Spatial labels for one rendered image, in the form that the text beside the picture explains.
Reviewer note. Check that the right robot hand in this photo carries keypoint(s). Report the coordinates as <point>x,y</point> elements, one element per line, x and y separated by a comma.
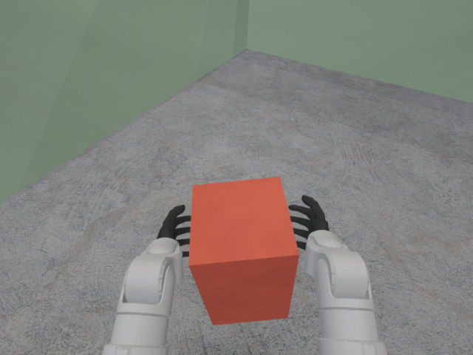
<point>315,214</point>

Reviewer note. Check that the robot left forearm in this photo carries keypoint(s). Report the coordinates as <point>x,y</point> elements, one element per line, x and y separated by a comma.
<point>145,302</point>

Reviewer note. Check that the left robot hand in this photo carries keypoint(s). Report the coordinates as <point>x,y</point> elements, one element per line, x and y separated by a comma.
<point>171,222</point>

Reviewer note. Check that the carton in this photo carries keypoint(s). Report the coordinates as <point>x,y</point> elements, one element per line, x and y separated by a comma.
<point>243,253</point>

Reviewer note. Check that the robot right forearm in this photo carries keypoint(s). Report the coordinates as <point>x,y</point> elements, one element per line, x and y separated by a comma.
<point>348,325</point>

